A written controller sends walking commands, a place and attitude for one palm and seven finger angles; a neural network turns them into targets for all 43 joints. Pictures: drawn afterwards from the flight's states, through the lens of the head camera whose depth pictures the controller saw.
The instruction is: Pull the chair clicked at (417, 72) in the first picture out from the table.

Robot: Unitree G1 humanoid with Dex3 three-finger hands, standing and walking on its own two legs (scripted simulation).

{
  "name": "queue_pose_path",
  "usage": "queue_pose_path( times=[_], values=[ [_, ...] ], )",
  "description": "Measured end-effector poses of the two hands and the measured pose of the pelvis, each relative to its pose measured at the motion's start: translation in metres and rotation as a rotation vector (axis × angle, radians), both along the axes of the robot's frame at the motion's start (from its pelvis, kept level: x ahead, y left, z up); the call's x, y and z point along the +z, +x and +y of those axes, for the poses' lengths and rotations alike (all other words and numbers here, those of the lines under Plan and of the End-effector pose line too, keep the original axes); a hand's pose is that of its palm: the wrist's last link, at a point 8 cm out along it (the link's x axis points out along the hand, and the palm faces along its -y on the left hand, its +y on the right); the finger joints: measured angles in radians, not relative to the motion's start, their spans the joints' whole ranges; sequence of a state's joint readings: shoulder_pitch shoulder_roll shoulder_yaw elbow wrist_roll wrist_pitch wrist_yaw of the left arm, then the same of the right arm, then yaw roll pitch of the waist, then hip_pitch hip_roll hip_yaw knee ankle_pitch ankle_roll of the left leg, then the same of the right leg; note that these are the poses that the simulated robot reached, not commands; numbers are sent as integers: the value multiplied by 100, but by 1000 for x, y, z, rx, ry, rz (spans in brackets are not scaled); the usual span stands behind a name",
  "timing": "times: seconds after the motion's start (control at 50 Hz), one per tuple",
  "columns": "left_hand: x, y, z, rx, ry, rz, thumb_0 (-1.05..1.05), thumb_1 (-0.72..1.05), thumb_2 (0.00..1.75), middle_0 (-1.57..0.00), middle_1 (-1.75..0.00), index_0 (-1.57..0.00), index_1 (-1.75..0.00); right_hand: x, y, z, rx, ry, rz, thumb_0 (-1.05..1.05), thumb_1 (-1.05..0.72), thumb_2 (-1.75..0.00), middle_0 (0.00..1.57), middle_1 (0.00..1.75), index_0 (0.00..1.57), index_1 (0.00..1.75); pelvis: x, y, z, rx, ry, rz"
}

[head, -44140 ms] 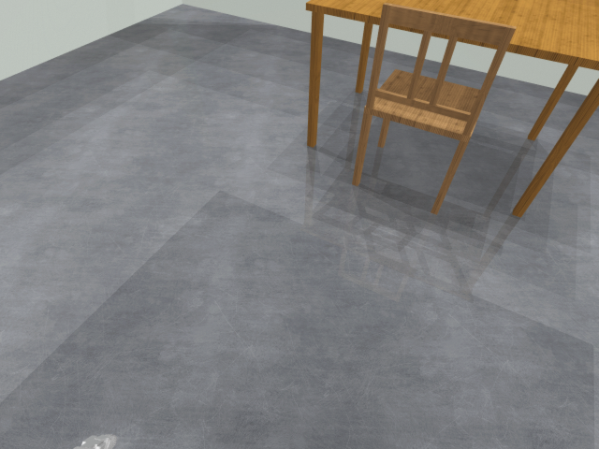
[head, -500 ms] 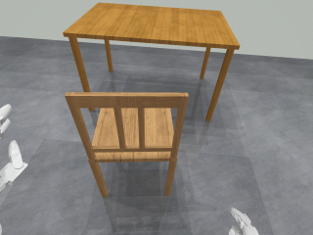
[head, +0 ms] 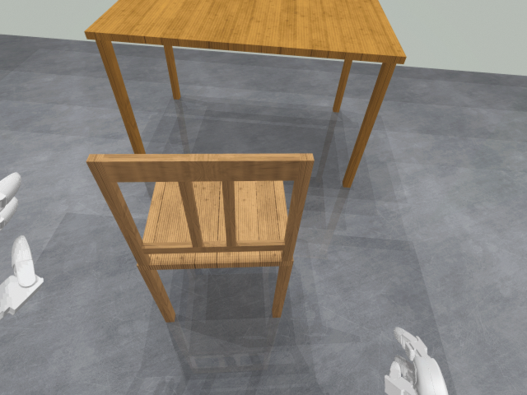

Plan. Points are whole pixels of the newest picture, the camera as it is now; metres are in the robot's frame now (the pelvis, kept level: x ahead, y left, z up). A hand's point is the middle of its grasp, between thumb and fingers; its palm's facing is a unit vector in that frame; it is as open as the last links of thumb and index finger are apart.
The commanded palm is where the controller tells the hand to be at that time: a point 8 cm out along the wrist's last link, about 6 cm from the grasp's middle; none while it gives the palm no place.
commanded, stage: stop stepping back and stand still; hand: left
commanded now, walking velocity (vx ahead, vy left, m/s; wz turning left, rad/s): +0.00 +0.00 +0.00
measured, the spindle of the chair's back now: (191, 215) +0.51 +0.20 -0.13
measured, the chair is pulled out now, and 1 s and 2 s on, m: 0.59 0.59 0.59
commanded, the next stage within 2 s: let the arm hang, fingers relaxed in 0.18 s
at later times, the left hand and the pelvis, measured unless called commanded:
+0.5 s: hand out of the picture +0.10 +0.21 -0.14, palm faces +0.05 -0.96 -0.27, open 7.4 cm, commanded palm none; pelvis -0.01 +0.00 -0.01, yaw +2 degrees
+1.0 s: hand out of the picture -0.09 +0.16 -0.17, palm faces +0.06 -0.97 -0.22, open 7.4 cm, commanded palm none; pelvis -0.02 -0.02 -0.01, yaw +3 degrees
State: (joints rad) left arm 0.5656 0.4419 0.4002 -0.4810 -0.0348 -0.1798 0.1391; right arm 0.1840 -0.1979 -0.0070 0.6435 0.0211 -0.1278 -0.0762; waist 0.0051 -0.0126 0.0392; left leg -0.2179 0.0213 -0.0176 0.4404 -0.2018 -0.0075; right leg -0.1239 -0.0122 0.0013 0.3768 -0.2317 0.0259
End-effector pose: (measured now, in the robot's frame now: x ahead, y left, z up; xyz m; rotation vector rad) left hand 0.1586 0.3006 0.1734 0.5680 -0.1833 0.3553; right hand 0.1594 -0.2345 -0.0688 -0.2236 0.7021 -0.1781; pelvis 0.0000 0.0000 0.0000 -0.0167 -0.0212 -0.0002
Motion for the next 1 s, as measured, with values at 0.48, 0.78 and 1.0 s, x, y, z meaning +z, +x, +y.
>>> queue_pose_path(
  times=[0.48,0.78,1.0],
  values=[
    [-263,-55,-32,149,-452,997,0,90,90,-20,-30,-19,-30,-56,-52,5,71,57,287,1,-90,-90,20,30,20,30,-12,-13,4,44,7,5],
    [-316,-271,-75,400,-632,1649,0,95,90,-21,-30,-20,-30,-72,-199,-6,-51,53,758,1,-91,-90,20,30,20,30,-6,-22,-8,53,-2,3],
    [-316,-250,-94,379,-623,1594,0,91,90,-20,-30,-20,-30,-87,-203,8,-49,138,750,0,-90,-90,20,30,20,30,-7,-22,-18,47,8,-2]
  ],
)
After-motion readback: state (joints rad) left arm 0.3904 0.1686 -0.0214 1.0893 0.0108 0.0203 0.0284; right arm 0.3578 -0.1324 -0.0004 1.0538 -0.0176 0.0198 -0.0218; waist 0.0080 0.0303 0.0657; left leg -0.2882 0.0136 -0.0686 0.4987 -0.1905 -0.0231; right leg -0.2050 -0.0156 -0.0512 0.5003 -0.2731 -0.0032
